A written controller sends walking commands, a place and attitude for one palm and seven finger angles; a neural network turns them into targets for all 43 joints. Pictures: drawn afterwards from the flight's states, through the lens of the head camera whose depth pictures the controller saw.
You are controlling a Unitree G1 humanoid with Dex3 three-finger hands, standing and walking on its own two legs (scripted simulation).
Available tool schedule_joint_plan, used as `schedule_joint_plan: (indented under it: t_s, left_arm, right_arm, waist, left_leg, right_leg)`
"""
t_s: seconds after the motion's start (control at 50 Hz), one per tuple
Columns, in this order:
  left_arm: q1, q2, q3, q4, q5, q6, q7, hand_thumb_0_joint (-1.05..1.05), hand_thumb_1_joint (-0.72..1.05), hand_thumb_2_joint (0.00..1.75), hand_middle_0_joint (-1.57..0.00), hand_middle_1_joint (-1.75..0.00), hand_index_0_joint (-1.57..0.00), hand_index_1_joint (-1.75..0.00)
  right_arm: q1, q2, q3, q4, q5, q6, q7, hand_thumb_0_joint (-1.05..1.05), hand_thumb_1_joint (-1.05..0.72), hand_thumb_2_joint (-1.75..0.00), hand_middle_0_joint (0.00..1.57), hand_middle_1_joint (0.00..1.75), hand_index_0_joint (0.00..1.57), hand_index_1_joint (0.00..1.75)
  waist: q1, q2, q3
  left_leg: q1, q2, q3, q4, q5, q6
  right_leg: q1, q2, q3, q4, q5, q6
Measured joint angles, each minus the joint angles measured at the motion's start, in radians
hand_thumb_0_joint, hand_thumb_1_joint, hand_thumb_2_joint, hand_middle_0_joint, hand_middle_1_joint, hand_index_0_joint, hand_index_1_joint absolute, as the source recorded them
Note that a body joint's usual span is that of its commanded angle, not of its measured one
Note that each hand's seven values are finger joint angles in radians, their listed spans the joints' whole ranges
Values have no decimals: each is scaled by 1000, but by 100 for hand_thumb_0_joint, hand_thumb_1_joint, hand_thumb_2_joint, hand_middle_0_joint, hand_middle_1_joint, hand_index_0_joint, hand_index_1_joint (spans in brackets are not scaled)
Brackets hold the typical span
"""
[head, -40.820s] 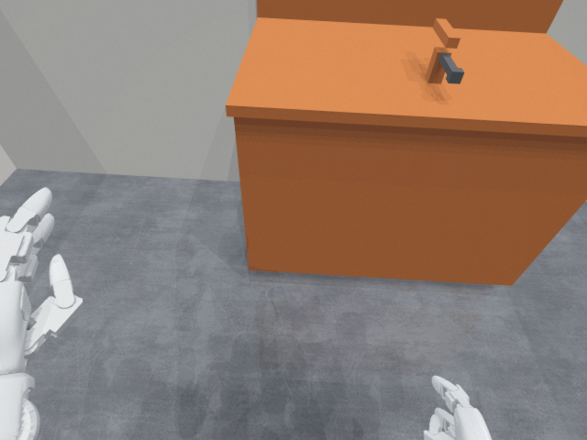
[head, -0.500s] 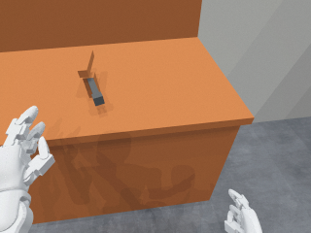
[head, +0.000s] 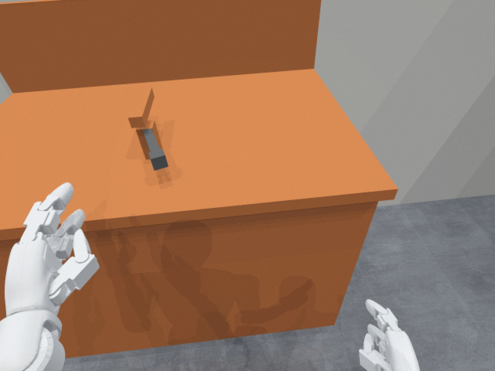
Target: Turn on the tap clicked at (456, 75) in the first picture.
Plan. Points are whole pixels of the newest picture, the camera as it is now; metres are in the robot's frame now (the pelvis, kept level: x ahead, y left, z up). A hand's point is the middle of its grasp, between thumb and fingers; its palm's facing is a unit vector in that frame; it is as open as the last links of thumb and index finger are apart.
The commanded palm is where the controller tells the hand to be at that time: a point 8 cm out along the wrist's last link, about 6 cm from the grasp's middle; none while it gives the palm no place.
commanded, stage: turn the palm inward beside the body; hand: left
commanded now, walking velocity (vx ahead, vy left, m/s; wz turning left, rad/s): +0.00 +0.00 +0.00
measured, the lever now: (158, 159) +0.44 +0.26 +0.13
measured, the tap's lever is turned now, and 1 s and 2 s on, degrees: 19 19 19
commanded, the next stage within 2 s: reach beside the lever's end, fingers flat in 0.48 s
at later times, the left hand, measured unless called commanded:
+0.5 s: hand (104, 259) +0.19 +0.22 +0.17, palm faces +0.46 -0.88 -0.11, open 7.4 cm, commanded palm +0.13 +0.26 +0.18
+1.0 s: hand (109, 236) +0.23 +0.24 +0.16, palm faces +0.44 -0.89 -0.09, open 7.4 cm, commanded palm +0.18 +0.28 +0.17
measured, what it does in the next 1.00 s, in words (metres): stands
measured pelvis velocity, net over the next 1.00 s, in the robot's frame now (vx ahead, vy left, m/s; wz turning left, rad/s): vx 0.01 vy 0.00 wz -0.01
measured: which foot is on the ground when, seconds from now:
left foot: down 0.00-1.00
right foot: down 0.00-1.00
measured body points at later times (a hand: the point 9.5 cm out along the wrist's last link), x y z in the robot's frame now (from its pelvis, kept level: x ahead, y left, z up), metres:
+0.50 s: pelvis +0.00 -0.01 +0.00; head -0.03 -0.05 +0.45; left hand +0.16 +0.26 +0.17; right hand +0.22 -0.22 -0.07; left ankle +0.01 +0.12 -0.72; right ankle +0.04 -0.07 -0.72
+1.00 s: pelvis +0.01 +0.00 +0.00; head -0.01 -0.03 +0.45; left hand +0.20 +0.28 +0.17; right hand +0.22 -0.19 -0.07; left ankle +0.01 +0.12 -0.72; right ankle +0.04 -0.07 -0.72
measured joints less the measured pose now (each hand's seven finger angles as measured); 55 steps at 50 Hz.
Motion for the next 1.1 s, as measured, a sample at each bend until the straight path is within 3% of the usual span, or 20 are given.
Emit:
schedule_joint_plan:
  t_s: [0.22, 0.64, 0.92, 1.1]
  left_arm:
    - [-10, -6, 6, 0, -21, 39, -2, 2, 90, 89, -20, -30, -20, -30]
    - [-2, -8, 6, -5, -23, 28, 3, 2, 90, 89, -20, -30, -20, -30]
    - [-138, -23, -11, 104, 3, 43, 9, 2, 90, 89, -20, -30, -20, -30]
    - [-152, -15, 24, 157, 3, 33, 11, 2, 90, 89, -20, -29, -20, -29]
  right_arm:
    - [-7, -5, -5, 7, 7, -4, 2, 2, -90, -90, 20, 30, 20, 30]
    - [-3, -5, -11, 2, 8, -8, 4, 2, -90, -90, 20, 30, 20, 30]
    - [-9, 10, 7, 4, 0, 1, -8, 2, -90, -90, 20, 30, 20, 30]
    - [-2, 8, -1, -2, 0, 27, -7, 2, -90, -90, 20, 30, 20, 30]
  waist:
    - [2, 13, -10]
    - [2, 8, -14]
    - [-2, -1, -2]
    - [-9, -7, -8]
  left_leg:
    - [-3, 14, -12, 3, -4, -15]
    - [-18, 12, -9, 16, -16, -10]
    - [-11, -3, 3, -7, -5, 3]
    - [-5, 0, 14, -18, -3, 4]
  right_leg:
    - [2, 14, -13, -6, 0, -14]
    - [-13, 13, -10, 5, -11, -11]
    - [-14, -3, 3, -1, -8, 2]
    - [-13, -1, 14, -8, -4, 4]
